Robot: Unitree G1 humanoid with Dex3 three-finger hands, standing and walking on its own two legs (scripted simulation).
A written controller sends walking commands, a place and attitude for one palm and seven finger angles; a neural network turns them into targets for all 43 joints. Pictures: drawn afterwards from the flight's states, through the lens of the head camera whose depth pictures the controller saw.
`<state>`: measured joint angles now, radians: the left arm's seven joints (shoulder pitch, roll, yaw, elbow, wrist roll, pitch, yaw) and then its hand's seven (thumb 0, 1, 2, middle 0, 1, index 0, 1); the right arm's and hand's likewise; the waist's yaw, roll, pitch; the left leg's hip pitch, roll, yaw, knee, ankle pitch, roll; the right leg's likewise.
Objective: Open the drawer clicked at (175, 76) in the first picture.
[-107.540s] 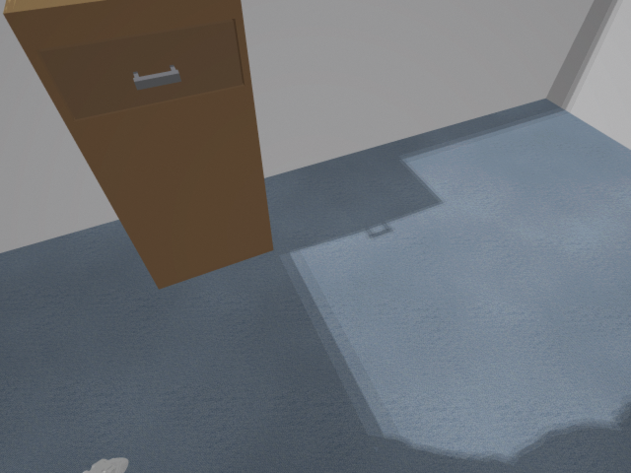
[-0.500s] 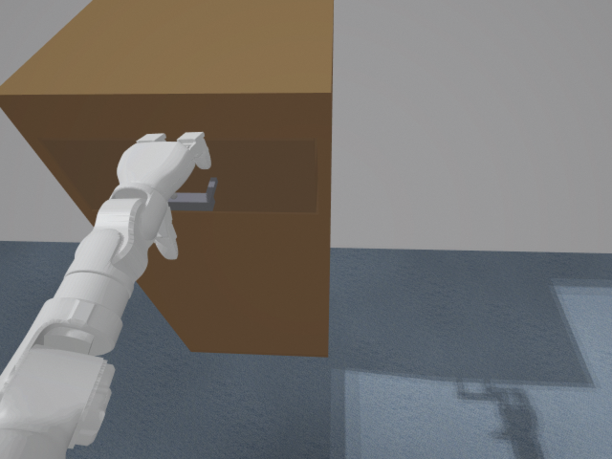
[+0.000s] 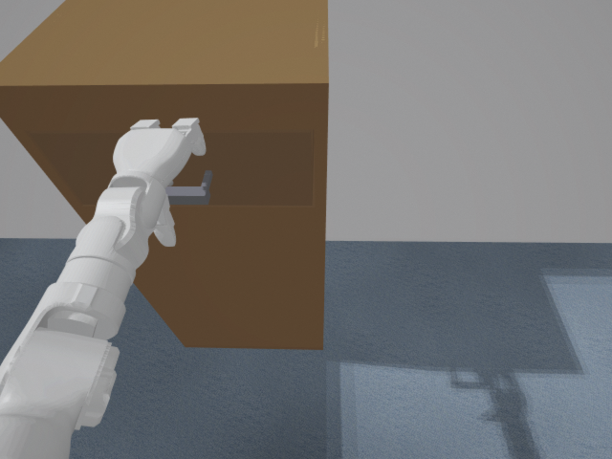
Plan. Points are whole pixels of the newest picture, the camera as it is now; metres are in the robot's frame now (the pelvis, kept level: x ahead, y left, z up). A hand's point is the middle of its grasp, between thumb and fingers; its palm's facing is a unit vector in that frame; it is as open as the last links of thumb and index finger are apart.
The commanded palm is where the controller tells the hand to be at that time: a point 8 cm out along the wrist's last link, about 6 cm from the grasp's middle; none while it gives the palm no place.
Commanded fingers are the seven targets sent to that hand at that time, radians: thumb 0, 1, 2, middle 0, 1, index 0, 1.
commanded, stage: re-aim the fingers above the handle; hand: left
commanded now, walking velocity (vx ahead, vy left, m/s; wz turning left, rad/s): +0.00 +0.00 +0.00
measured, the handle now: (179, 186) +0.51 +0.20 +0.05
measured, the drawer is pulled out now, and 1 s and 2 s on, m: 0.00 0.00 0.00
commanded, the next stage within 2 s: lower the fingers behind the handle in 1.04 s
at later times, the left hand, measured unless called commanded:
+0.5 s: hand (167, 179) +0.46 +0.19 +0.11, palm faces -0.01 -0.02 -1.00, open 13.6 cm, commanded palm +0.44 +0.22 +0.16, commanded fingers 0.00 -0.50 0.30 -0.30 -1.20 -0.30 -1.20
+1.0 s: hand (165, 179) +0.47 +0.20 +0.11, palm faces -0.01 -0.02 -1.00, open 13.6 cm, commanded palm +0.45 +0.25 +0.16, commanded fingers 0.00 -0.50 0.30 -0.30 -1.20 -0.30 -1.20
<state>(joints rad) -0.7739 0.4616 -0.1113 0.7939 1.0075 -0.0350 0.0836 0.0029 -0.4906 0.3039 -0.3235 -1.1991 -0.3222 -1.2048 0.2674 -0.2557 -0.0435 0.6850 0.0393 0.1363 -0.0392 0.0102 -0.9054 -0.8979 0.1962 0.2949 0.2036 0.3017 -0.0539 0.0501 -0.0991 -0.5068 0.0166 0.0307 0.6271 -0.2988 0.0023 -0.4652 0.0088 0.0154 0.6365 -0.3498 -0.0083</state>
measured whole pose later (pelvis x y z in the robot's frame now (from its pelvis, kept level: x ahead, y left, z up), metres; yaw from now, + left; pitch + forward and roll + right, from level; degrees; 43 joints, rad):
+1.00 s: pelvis -0.02 +0.00 +0.00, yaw -1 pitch +11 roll +0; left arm -0.86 0.54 -0.05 0.93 1.04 -0.13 0.10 0.00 -0.49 0.30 -0.37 -1.24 -0.36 -1.23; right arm 0.29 -0.27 -0.01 0.68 0.05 0.12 -0.08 0.01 -0.90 -0.90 0.20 0.30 0.20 0.30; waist -0.10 0.04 -0.10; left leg -0.57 0.03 0.04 0.64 -0.28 0.00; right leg -0.53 0.02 0.02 0.65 -0.32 -0.01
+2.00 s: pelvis -0.05 +0.01 -0.02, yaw -1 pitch +14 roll -1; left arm -1.00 0.54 -0.11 1.08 1.07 -0.04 0.17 0.00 -0.49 0.30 -0.34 -1.25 -0.31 -1.33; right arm 0.34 -0.28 0.01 0.64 0.05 0.12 -0.08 0.01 -0.90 -0.90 0.20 0.30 0.21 0.30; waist -0.13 0.02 -0.12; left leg -0.73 0.03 0.04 0.76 -0.28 0.02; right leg -0.69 0.02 0.02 0.76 -0.32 0.01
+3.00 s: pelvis +0.00 +0.01 -0.02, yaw +0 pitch +17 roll -2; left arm -0.75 0.50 -0.06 0.90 1.07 -0.08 0.21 0.00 -0.39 0.35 -0.33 -1.21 -0.33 -1.22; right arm 0.31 -0.25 -0.06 0.69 0.00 0.14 -0.03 0.01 -0.90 -0.90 0.20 0.30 0.21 0.30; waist -0.07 0.03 -0.15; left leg -0.76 0.03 0.01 0.84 -0.38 0.02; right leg -0.69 0.02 0.00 0.79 -0.41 0.00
